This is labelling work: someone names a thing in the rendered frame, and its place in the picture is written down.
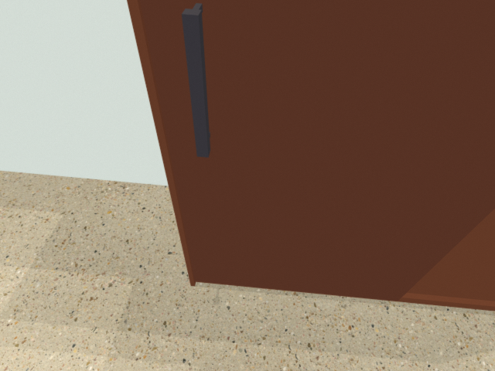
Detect handle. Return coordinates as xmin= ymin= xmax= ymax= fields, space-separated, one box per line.
xmin=182 ymin=3 xmax=210 ymax=158

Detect wardrobe door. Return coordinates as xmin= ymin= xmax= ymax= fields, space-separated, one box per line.
xmin=407 ymin=209 xmax=495 ymax=301
xmin=140 ymin=0 xmax=495 ymax=301

